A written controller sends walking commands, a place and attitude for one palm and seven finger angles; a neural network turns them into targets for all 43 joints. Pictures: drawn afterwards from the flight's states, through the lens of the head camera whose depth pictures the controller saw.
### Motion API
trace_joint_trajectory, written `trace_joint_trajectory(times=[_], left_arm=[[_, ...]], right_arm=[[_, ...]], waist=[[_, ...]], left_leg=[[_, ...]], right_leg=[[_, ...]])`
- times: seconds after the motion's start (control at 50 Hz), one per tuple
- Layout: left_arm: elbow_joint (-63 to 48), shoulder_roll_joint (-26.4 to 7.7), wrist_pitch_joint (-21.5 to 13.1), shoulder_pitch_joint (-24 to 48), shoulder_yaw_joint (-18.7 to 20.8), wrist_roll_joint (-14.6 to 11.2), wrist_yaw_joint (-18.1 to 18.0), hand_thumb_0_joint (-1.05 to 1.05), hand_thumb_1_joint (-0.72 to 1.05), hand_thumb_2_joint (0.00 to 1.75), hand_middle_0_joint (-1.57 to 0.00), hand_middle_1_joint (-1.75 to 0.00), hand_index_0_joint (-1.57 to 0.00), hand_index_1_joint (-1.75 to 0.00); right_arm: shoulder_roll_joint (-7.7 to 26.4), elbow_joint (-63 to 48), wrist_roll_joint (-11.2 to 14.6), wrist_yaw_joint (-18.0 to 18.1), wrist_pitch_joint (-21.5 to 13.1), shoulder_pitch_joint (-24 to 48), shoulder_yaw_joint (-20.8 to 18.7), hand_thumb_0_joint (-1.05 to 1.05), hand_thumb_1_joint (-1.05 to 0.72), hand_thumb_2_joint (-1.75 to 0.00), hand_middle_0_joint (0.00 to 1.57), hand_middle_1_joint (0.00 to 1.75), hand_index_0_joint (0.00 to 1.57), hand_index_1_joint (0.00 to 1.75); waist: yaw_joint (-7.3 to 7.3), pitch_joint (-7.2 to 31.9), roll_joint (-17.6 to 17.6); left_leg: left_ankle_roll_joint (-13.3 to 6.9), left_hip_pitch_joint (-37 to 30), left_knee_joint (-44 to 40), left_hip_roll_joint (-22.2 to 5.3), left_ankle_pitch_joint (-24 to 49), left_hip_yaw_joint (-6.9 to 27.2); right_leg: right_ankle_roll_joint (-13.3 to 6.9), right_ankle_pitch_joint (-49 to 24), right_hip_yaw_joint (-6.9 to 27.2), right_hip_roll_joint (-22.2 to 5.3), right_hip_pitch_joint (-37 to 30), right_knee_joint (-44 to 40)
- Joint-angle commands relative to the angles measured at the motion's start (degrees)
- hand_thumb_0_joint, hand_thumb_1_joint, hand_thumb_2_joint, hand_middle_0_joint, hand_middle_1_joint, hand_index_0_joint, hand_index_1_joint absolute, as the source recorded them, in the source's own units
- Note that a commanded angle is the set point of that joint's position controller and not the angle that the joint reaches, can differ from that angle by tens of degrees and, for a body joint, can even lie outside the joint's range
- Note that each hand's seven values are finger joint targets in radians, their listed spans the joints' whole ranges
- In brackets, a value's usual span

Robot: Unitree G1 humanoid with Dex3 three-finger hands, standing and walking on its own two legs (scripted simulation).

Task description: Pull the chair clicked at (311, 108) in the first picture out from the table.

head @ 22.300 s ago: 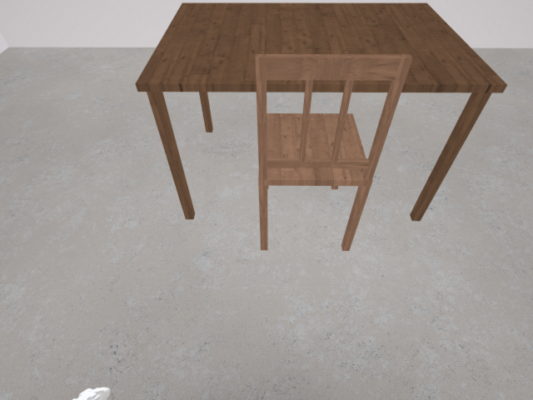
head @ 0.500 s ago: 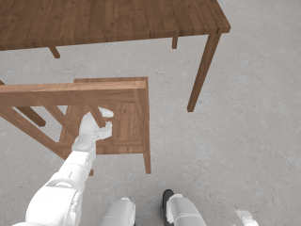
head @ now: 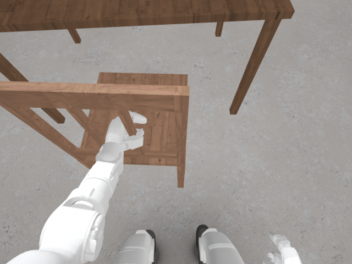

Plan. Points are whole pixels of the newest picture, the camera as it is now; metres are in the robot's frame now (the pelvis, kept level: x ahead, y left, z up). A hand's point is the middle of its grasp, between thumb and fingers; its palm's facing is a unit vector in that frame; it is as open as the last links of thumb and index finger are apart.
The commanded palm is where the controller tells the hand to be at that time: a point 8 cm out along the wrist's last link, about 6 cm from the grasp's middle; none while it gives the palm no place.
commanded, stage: step backward, pulling the chair out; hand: left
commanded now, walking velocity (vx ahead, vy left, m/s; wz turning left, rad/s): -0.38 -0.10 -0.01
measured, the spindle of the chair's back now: (94, 133) +0.43 +0.22 -0.08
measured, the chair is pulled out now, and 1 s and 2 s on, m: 0.26 0.37 0.59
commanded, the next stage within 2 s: stop walking, hand still on the chair in 1.50 s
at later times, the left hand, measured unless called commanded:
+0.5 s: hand (136, 158) +0.35 +0.09 -0.06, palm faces -0.11 -0.98 -0.17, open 5.2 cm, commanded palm +0.35 +0.15 -0.06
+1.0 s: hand (130, 183) +0.28 +0.10 -0.06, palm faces -0.15 -0.97 -0.18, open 5.2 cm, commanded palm +0.28 +0.15 -0.05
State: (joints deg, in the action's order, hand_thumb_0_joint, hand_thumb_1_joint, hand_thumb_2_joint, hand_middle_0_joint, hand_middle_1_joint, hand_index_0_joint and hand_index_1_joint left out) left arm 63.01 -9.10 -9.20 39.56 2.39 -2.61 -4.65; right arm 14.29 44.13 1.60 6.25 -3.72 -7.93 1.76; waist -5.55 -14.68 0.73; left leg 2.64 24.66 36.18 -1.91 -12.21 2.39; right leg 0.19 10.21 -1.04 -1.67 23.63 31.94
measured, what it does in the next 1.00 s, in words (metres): walks backwards: left foot, then left foot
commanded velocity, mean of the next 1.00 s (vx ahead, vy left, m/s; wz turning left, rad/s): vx -0.38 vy -0.09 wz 0.00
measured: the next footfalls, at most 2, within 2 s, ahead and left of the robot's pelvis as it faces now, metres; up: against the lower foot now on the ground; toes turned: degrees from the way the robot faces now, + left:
left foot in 0.02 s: +0.09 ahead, +0.16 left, +0.00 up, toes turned -1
left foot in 0.52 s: -0.03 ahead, +0.17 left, +0.00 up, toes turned -2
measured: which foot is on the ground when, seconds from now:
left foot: up 0.00-0.00, down 0.02-0.26, up 0.28-0.50, down 0.52-1.00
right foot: down 0.00-0.56, up 0.58-0.68, down 0.70-1.00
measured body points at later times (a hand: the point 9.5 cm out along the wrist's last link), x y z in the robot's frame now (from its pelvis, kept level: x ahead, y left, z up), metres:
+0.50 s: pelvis -0.05 +0.01 +0.00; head +0.06 +0.00 +0.43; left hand +0.35 +0.14 -0.04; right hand +0.03 -0.27 -0.14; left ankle -0.12 +0.14 -0.73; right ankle +0.06 -0.12 -0.73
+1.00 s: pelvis -0.12 +0.03 +0.00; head -0.01 +0.01 +0.43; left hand +0.29 +0.16 -0.04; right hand -0.06 -0.22 -0.14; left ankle -0.07 +0.17 -0.73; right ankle -0.07 -0.09 -0.72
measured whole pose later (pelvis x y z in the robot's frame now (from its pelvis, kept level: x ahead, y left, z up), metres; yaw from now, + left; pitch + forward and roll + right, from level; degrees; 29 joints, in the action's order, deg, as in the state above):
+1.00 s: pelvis -0.12 +0.03 +0.00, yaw -4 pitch +1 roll +0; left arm 63.6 -9.9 -9.4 38.7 1.6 -2.2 -4.0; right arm 12.9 43.7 0.7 4.9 -2.1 -9.9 -0.2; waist -4.4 -13.5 0.7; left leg 1.4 20.6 32.9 -2.7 -13.5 -1.7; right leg 0.4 23.3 0.9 -0.8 26.1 40.6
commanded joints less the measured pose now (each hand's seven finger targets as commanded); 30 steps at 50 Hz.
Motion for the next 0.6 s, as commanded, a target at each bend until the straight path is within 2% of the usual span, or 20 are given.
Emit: trace_joint_trajectory(times=[0.0, 0.02, 0.04, 0.08, 0.12, 0.16, 0.2, 0.22, 0.24, 0.26, 0.28, 0.32, 0.38, 0.44, 0.46, 0.5, 0.52, 0.54, 0.56, 0.58], left_arm=[[-14.84, -8.59, -4.03, 16.55, -0.87, 0.33, -0.46, 0.00, 0.90, 0.90, -0.50, -1.45, -0.50, -1.45], [-14.55, -6.53, -4.56, 17.50, -2.58, 0.30, 0.26, 0.00, 0.90, 0.90, -0.50, -1.45, -0.50, -1.45], [-15.45, -6.49, -5.00, 18.52, -2.26, 0.74, 0.38, 0.00, 0.90, 0.90, -0.50, -1.45, -0.50, -1.45], [-18.04, -6.32, -5.74, 19.67, -2.80, 1.83, 0.74, 0.00, 0.90, 0.90, -0.50, -1.45, -0.50, -1.45], [-16.90, -6.89, -6.17, 17.21, -1.48, 2.47, 0.24, 0.00, 0.90, 0.90, -0.50, -1.45, -0.50, -1.45], [-16.96, -7.29, -6.84, 17.38, -1.07, 2.89, 0.20, 0.00, 0.90, 0.90, -0.50, -1.45, -0.50, -1.45], [-16.39, -9.25, -7.31, 17.74, -0.42, 2.83, 0.11, 0.00, 0.90, 0.90, -0.50, -1.45, -0.50, -1.45], [-16.24, -10.50, -7.50, 18.65, -0.39, 2.72, 0.05, 0.00, 0.90, 0.90, -0.50, -1.45, -0.50, -1.45], [-15.52, -12.34, -7.27, 18.62, 0.11, 2.50, -0.06, 0.00, 0.90, 0.90, -0.50, -1.45, -0.50, -1.45], [-13.70, -14.07, -6.74, 17.02, 1.13, 2.36, -0.30, 0.00, 0.90, 0.90, -0.50, -1.45, -0.50, -1.45], [-10.99, -14.44, -5.56, 14.45, 1.26, 2.10, -0.42, 0.00, 0.90, 0.90, -0.50, -1.45, -0.50, -1.45], [-11.64, -12.53, -4.75, 15.97, 1.36, 2.23, -0.55, 0.00, 0.90, 0.90, -0.50, -1.45, -0.50, -1.45], [-9.34, -12.46, -3.02, 14.03, 1.92, 1.53, -1.21, 0.00, 0.90, 0.90, -0.50, -1.45, -0.50, -1.45], [-10.34, -10.19, -1.74, 14.33, 0.25, 1.07, -1.13, 0.00, 0.90, 0.90, -0.50, -1.45, -0.50, -1.45], [-11.59, -9.43, -1.52, 15.47, -0.87, 0.98, -0.94, 0.00, 0.90, 0.90, -0.50, -1.45, -0.50, -1.45], [-14.88, -7.56, -1.62, 19.19, -2.15, 0.74, -0.55, 0.00, 0.90, 0.90, -0.50, -1.45, -0.50, -1.45], [-15.66, -4.78, -1.62, 20.15, -3.54, 1.01, 0.07, 0.00, 0.90, 0.90, -0.50, -1.45, -0.50, -1.45], [-19.04, -3.62, -2.59, 23.68, -4.19, 1.55, 0.66, 0.00, 0.90, 0.90, -0.50, -1.45, -0.50, -1.45], [-20.12, -3.17, -3.31, 24.80, -4.04, 2.22, 0.76, 0.00, 0.90, 0.90, -0.50, -1.45, -0.50, -1.45], [-20.21, -3.75, -3.44, 24.83, -3.52, 2.18, 0.71, 0.00, 0.90, 0.90, -0.50, -1.45, -0.50, -1.45]], right_arm=[[8.90, -5.36, 0.81, 1.51, 0.02, -4.64, -3.77, 0.00, -0.90, -0.90, 0.20, 0.30, 0.20, 0.30], [8.84, -5.12, 1.24, 0.76, 0.24, -5.45, -4.46, 0.00, -0.90, -0.90, 0.20, 0.30, 0.20, 0.30], [8.55, -5.76, 0.99, 0.80, 0.20, -5.96, -4.50, 0.00, -0.90, -0.90, 0.20, 0.30, 0.20, 0.30], [7.33, -6.52, -0.41, 1.03, 0.71, -3.50, -4.07, 0.00, -0.90, -0.90, 0.20, 0.30, 0.20, 0.30], [7.05, -6.41, -0.48, 0.38, 0.62, -5.00, -4.71, 0.00, -0.90, -0.90, 0.20, 0.30, 0.20, 0.30], [6.52, -6.43, -0.41, 0.01, 0.24, -5.81, -4.91, 0.00, -0.90, -0.90, 0.20, 0.30, 0.20, 0.30], [6.59, -6.06, 0.17, 0.36, 0.12, -6.89, -5.19, 0.00, -0.90, -0.90, 0.20, 0.30, 0.20, 0.30], [5.84, -5.96, 0.50, 0.77, 0.10, -6.83, -5.14, 0.00, -0.90, -0.90, 0.20, 0.30, 0.20, 0.30], [5.47, -5.82, 1.06, 1.16, -0.16, -6.52, -5.10, 0.00, -0.90, -0.90, 0.20, 0.30, 0.20, 0.30], [6.00, -5.69, 1.43, 1.33, -0.74, -5.25, -5.04, 0.00, -0.90, -0.90, 0.20, 0.30, 0.20, 0.30], [6.82, -5.16, 1.37, 1.44, -1.02, -3.84, -5.07, 0.00, -0.90, -0.90, 0.20, 0.30, 0.20, 0.30], [5.54, -4.53, 0.52, 1.34, -1.55, -4.20, -3.32, 0.00, -0.90, -0.90, 0.20, 0.30, 0.20, 0.30], [6.46, -3.24, 0.73, 2.07, -1.11, -4.81, -2.34, 0.00, -0.90, -0.90, 0.20, 0.30, 0.20, 0.30], [7.66, -2.93, 0.93, 2.80, -0.24, -7.13, -2.54, 0.00, -0.90, -0.90, 0.20, 0.30, 0.20, 0.30], [8.16, -2.74, 0.98, 3.02, 0.27, -7.80, -2.82, 0.00, -0.90, -0.90, 0.20, 0.30, 0.20, 0.30], [10.50, -4.80, 0.73, 3.04, 1.30, -7.56, -4.39, 0.00, -0.90, -0.90, 0.20, 0.30, 0.20, 0.30], [9.56, -4.91, 0.87, 2.05, 1.77, -9.08, -4.84, 0.00, -0.90, -0.90, 0.20, 0.30, 0.20, 0.30], [7.84, -6.09, -0.38, 1.09, 1.89, -7.62, -4.55, 0.00, -0.90, -0.90, 0.20, 0.30, 0.20, 0.30], [6.95, -6.71, -1.42, 0.45, 2.06, -6.92, -4.28, 0.00, -0.90, -0.90, 0.20, 0.30, 0.20, 0.30], [6.73, -6.58, -1.88, -0.02, 2.06, -6.77, -4.45, 0.00, -0.90, -0.90, 0.20, 0.30, 0.20, 0.30]], waist=[[3.17, 37.87, -1.16], [2.99, 36.68, -1.76], [2.37, 35.96, -1.32], [2.11, 36.05, 12.72], [2.37, 36.56, 14.06], [2.29, 38.07, 10.90], [1.65, 39.00, 3.96], [1.30, 38.85, -0.63], [1.62, 38.31, -7.83], [3.20, 37.09, -11.24], [4.62, 34.49, -10.65], [4.30, 36.35, -8.15], [4.19, 36.67, -8.99], [3.48, 38.46, -8.33], [2.80, 39.52, -6.50], [2.94, 38.48, 4.50], [2.40, 39.08, 6.16], [1.71, 39.02, 13.69], [1.40, 37.15, 17.16], [1.78, 35.53, 17.24]], left_leg=[[-6.36, -14.11, -6.70, -11.57, 34.33, 9.28], [-7.02, -13.08, -6.86, -12.83, 31.36, 8.22], [-6.88, -12.71, -6.99, -12.18, 28.97, 7.59], [-7.46, -9.74, -9.56, -13.04, 27.66, 7.43], [-8.49, -12.89, -8.37, -14.43, 31.19, 7.87], [-8.23, -14.77, -5.14, -14.06, 31.47, 7.10], [-5.31, -12.28, -1.55, -10.62, 24.82, 3.63], [-2.81, -9.65, 1.46, -6.69, 13.53, 0.41], [-0.36, -8.68, 8.34, -0.95, -4.71, -2.54], [0.36, -5.97, 17.52, 2.54, -17.62, -1.09], [0.11, -3.76, 24.35, 3.04, -20.38, 1.74], [-0.07, -2.75, 25.19, 1.52, -20.10, 3.77], [0.35, -3.91, 11.53, 1.39, -19.08, 1.13], [0.37, -8.79, -7.85, 0.99, -9.09, -1.66], [0.00, -12.50, -13.97, -0.51, 0.18, -2.50], [-3.25, -19.80, -12.26, -10.30, 33.36, 3.70], [-3.93, -24.70, -8.42, -12.26, 45.16, 1.83], [-4.69, -25.84, -8.07, -13.56, 50.98, 2.77], [-5.23, -26.32, -7.69, -14.76, 55.90, 5.05], [-6.41, -28.26, -6.88, -15.98, 57.56, 6.11]], right_leg=[[0.74, -17.48, 1.57, -3.36, -15.78, 5.67], [0.54, -8.85, 2.38, -2.38, -15.71, 5.42], [0.53, -8.06, 1.95, -1.43, -15.13, 3.80], [0.04, -4.21, 1.22, -2.10, -15.01, 9.78], [-0.35, 5.51, 1.09, -0.62, -12.26, 9.44], [-0.66, 1.34, 1.71, -1.10, -12.79, 5.86], [-0.81, -16.74, 3.82, -3.66, -16.52, 1.69], [-1.88, -21.27, 7.67, -8.01, -16.97, -1.23], [-4.22, -18.43, 13.29, -13.99, -13.80, -8.01], [-6.69, -15.65, 17.45, -18.23, -12.03, -13.15], [-9.08, -13.66, 19.46, -20.31, -10.36, -14.82], [-10.06, -21.95, 15.49, -19.92, -15.00, -10.93], [-7.67, -35.73, 9.50, -17.31, -21.90, -6.47], [-5.47, -38.53, 8.58, -15.30, -23.73, -3.69], [-3.98, -37.29, 7.41, -13.74, -22.42, -1.19], [-0.01, -28.95, 2.33, -5.98, -13.48, 3.75], [0.08, -21.21, 1.23, -3.85, -10.14, 6.15], [-0.04, -9.04, 0.25, -3.43, -7.12, 11.28], [-0.44, 3.03, -0.27, -2.26, -3.28, 14.36], [-0.94, 9.85, -0.01, -0.75, -0.52, 16.38]])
